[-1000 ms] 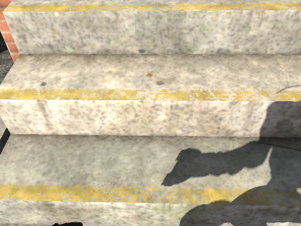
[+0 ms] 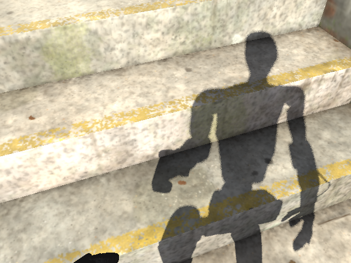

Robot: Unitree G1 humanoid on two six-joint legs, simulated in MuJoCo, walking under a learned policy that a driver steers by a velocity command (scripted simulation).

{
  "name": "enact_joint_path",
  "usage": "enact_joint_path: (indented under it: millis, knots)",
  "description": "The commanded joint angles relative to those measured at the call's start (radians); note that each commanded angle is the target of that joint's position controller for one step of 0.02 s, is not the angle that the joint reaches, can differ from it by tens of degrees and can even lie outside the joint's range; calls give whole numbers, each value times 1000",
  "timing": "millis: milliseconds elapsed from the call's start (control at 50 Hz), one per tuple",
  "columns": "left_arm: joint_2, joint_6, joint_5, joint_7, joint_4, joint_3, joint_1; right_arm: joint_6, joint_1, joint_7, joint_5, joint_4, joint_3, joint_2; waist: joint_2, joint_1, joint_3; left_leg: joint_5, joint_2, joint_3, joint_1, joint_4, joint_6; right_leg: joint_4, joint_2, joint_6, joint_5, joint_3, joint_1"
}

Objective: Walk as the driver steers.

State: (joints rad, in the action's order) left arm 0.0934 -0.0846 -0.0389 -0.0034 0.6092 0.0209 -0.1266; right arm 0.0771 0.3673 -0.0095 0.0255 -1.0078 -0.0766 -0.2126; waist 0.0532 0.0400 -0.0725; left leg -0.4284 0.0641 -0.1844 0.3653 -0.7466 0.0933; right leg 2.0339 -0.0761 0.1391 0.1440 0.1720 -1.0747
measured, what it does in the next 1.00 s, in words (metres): climbs, turning left: right foot 0.19 m higher, then left foot 0.18 m higher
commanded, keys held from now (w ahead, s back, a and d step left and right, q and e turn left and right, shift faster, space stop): w+q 1.00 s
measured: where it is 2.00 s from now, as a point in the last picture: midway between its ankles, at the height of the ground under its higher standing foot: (37, 16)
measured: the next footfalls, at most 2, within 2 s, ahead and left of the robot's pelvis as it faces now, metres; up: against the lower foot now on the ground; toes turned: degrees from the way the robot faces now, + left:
right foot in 0.26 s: +0.37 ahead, -0.12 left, +0.19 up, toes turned -2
left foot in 0.80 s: +0.55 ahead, +0.19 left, +0.37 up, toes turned +25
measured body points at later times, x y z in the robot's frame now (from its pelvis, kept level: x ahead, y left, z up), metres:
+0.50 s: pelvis +0.28 -0.03 +0.18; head +0.27 -0.02 +0.63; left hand +0.31 +0.24 +0.04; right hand +0.50 -0.23 +0.11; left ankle +0.26 +0.09 -0.28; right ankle +0.32 -0.12 -0.52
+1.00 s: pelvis +0.52 +0.13 +0.36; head +0.51 +0.13 +0.81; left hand +0.62 +0.41 +0.31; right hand +0.68 -0.08 +0.23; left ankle +0.52 +0.17 -0.33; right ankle +0.55 -0.01 -0.08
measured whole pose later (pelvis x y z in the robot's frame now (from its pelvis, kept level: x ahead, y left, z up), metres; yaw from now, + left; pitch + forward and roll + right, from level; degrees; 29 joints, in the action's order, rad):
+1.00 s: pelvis +0.52 +0.13 +0.36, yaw +30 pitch +3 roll +1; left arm 0.12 -0.10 -0.07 0.01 0.56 0.01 -0.07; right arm 0.04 0.35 -0.01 0.01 -0.89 -0.08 -0.21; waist 0.03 0.00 -0.07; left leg -0.40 0.18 -0.02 0.50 -0.85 0.14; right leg 2.07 0.03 0.08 0.01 0.07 -0.93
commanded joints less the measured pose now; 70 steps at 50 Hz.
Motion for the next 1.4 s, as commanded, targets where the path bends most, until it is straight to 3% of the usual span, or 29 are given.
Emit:
enact_joint_path:
  millis: [20,120,180,200,240,260,300,320,380,420,480,560,700,740,780,800,820,840,900,940,1020,1140,1200,1240,1280,1300,1320,1340,1400]
  knots:
    - [-5,22,-4,-15,-84,-26,68,67,-71,13,-13,54,36,30,-56,48,183,378,-225,269,123,505,90,-112,68,-20,12,-156,-79]
    - [-82,11,-21,-10,-225,-70,394,59,254,-16,-4,-31,16,-3,-113,-118,140,311,-225,362,-371,563,117,-21,184,4,327,-268,-503]
    - [-104,31,-6,39,-304,-99,509,20,289,-55,-25,-1,7,-2,-101,-161,55,549,-251,350,-272,804,156,-487,208,-4,283,-293,-55]
    - [-82,36,23,47,-259,-88,447,10,198,-50,-32,39,13,1,-37,-113,4,795,-198,263,-155,799,138,-718,127,-2,282,-425,258]
    - [-25,47,58,16,-141,-32,71,53,179,-23,-16,87,-18,-138,-219,31,-266,1787,-277,251,-276,463,124,-754,6,12,263,-367,686]
    - [75,55,58,-1,-112,5,-81,79,128,4,-49,108,-45,-217,-264,128,-367,1878,-283,260,-368,262,95,-933,-3,20,278,-311,789]
    - [237,39,-22,-33,-45,69,-250,116,67,62,-87,207,-38,-109,24,183,-486,1159,-72,277,129,-430,23,-1288,389,173,463,425,1139]
    - [281,59,-8,-34,-69,89,-165,114,-9,66,-27,244,-57,-98,159,176,-507,368,61,336,225,-990,-4,-1665,466,203,637,769,1019]
    - [108,14,34,-7,105,51,42,37,-80,10,42,369,-6,91,-71,-62,-14,364,-79,302,541,-1303,14,-1598,456,107,658,369,604]
    - [-1,-7,3,1,238,19,-32,2,3,1,24,362,42,171,-78,-165,83,340,-98,319,599,-1331,35,-1609,389,19,389,98,531]
    - [20,-53,-3,6,306,16,-103,-38,-76,-7,-20,372,49,149,-47,-150,172,351,-78,342,705,-1267,21,-1698,400,4,153,-120,546]
    - [151,-96,-7,27,381,40,-236,-64,-295,-40,-3,457,57,161,-16,-115,138,127,-35,300,1052,-1729,67,-1832,454,21,131,-171,840]
    - [241,-71,25,-27,401,50,-352,-109,-593,8,-10,603,89,115,35,-47,108,45,-140,28,778,-913,77,-2134,340,15,-63,-442,943]
    - [282,-59,69,-44,335,46,-284,-104,-385,0,-36,511,80,97,75,-120,-23,-72,-27,-98,307,-654,95,-1916,332,53,-1220,-532,931]
    - [376,-45,91,-15,277,72,-243,-90,-35,-15,-19,416,42,9,214,-221,-281,-150,74,-18,56,-480,121,-1441,414,38,-1715,-470,1145]
    - [390,-44,85,6,218,82,-218,-78,13,-4,-12,410,4,-71,208,-242,-338,-170,76,196,-62,-252,137,-1155,383,-2,-1368,-421,1069]
    - [275,-54,49,44,92,69,-138,-83,-39,-18,-13,399,-36,-201,-136,-178,-305,-394,-127,783,-204,115,228,-791,198,-98,-411,-363,618]
    - [213,-56,-9,71,13,65,-59,-109,-140,-34,-8,431,-75,-257,-162,-155,-312,-707,-201,1238,-187,459,222,-379,61,-132,-20,-128,372]
    - [60,-55,-44,39,-75,17,-23,-56,-165,-16,-7,300,-32,-90,-26,-44,14,-280,-171,933,43,364,100,3,111,-85,-196,-73,97]
    - [-8,-34,-36,16,-91,-19,-39,-16,-123,2,-6,199,-8,-11,-40,8,67,-74,-119,748,73,305,104,154,102,-48,-134,-76,-2]
    - [-7,8,-34,-1,-102,-50,29,22,-26,11,-14,149,11,-4,-3,7,150,238,-75,497,99,293,66,-13,144,-68,-63,-140,-127]
    - [-82,19,-26,-15,-270,-103,429,37,179,13,-12,70,14,-40,-105,-130,153,180,-123,596,-85,528,72,62,133,-48,202,-271,-413]
    - [-110,43,-12,9,-261,-110,413,11,163,-57,-22,94,3,-26,-149,-104,6,774,-173,460,-122,726,129,-369,126,-19,198,-341,89]
    - [-19,50,23,0,-149,-63,168,25,100,-57,-42,161,-17,-110,-127,4,-236,1697,-188,356,-124,516,104,-604,13,15,273,-407,610]
    - [121,66,54,-18,-76,-4,-70,79,33,-23,-66,186,-55,-227,-173,150,-343,2009,-228,365,-309,185,114,-914,-10,3,298,-346,764]
    - [188,60,35,-24,-43,33,-145,104,-19,4,-58,212,-64,-214,-147,191,-362,1861,-182,367,-244,-84,89,-1070,34,36,358,-187,887]
    - [263,65,8,-34,13,59,-221,115,-20,45,-57,254,-52,-93,157,173,-340,846,32,335,141,-587,12,-1355,314,240,132,405,1057]
    - [254,91,21,-38,42,75,-175,108,25,59,2,276,-50,-49,208,116,-350,301,146,395,299,-1137,-30,-1648,402,325,196,854,961]
    - [23,23,20,-24,235,29,-128,71,-157,37,44,423,54,158,-158,-40,71,376,54,403,703,-1387,63,-1585,330,149,560,440,718]
Keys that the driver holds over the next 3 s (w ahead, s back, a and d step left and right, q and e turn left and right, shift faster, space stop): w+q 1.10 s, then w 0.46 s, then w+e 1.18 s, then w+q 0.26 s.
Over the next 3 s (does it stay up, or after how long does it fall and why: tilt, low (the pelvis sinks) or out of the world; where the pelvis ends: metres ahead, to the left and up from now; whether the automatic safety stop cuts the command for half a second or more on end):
stays up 1.56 0.71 0.77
